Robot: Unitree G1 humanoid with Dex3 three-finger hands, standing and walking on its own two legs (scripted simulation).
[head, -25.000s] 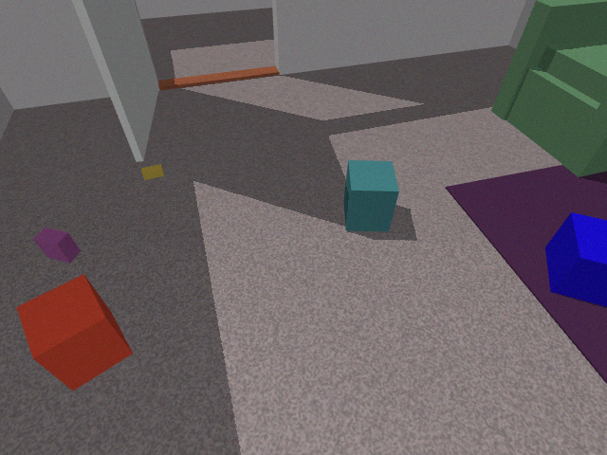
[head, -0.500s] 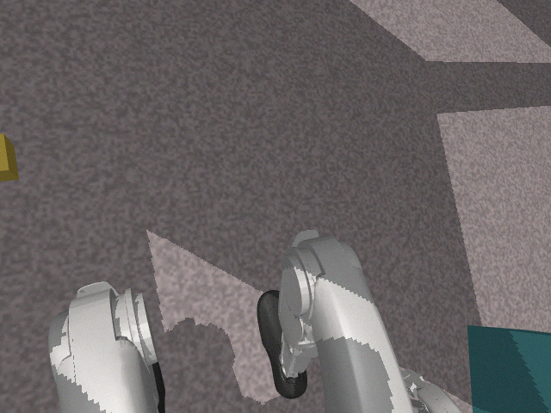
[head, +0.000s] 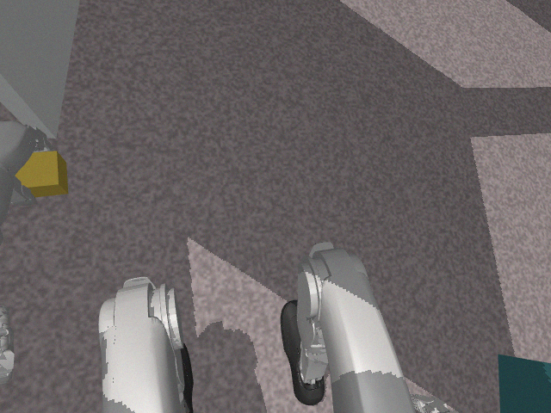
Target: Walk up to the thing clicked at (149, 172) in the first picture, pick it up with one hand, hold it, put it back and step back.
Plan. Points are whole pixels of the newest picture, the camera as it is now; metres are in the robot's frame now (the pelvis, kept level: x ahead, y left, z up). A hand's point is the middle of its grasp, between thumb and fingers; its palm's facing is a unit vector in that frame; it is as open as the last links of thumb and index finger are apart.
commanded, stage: lift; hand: left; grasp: from above
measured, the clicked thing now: (23, 176) +0.49 +0.31 -0.16
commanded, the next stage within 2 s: hold in 1.32 s
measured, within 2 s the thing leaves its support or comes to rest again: neither
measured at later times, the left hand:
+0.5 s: hand out of the picture +0.40 +0.29 +0.06, palm faces -0.42 -0.10 -0.90, open 8.0 cm
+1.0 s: hand out of the picture +0.36 +0.24 +0.23, palm faces -0.43 -0.10 -0.90, open 8.0 cm
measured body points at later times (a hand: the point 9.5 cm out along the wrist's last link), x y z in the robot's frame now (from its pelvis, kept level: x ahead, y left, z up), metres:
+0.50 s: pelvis +0.00 +0.00 +0.14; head +0.17 +0.04 +0.56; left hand +0.42 +0.29 +0.11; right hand +0.15 -0.26 +0.02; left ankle +0.08 +0.12 -0.33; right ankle +0.12 -0.14 -0.33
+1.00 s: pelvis +0.04 -0.01 +0.31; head +0.11 +0.00 +0.75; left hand +0.37 +0.25 +0.28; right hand +0.15 -0.28 +0.19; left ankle +0.08 +0.12 -0.33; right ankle +0.12 -0.14 -0.33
